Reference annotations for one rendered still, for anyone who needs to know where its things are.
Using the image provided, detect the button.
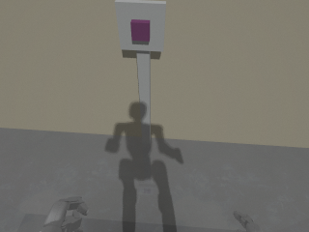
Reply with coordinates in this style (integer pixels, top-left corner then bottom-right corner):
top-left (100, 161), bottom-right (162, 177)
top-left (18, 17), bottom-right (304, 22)
top-left (130, 19), bottom-right (151, 42)

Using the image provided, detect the right robot hand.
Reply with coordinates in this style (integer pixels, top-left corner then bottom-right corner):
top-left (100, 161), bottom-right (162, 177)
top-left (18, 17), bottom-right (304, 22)
top-left (233, 211), bottom-right (263, 232)

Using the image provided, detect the left robot hand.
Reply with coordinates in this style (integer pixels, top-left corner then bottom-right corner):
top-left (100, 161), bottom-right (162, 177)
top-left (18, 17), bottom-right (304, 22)
top-left (43, 196), bottom-right (89, 232)

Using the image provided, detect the panel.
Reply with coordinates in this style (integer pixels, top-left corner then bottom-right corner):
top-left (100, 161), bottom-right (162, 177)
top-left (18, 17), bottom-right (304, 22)
top-left (114, 0), bottom-right (166, 144)

